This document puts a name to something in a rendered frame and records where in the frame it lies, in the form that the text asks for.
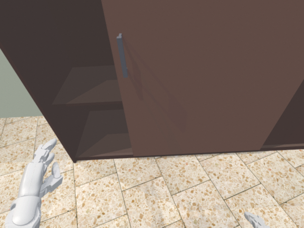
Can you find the handle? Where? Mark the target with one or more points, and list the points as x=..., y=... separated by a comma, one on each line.
x=122, y=56

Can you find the right robot hand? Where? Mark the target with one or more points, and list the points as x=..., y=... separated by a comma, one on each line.
x=256, y=221

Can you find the wardrobe door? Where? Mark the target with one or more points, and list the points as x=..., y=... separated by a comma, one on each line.
x=289, y=129
x=205, y=75

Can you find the left robot hand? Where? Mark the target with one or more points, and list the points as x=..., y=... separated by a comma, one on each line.
x=32, y=179

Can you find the left robot forearm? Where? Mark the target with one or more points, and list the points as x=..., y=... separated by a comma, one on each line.
x=24, y=213

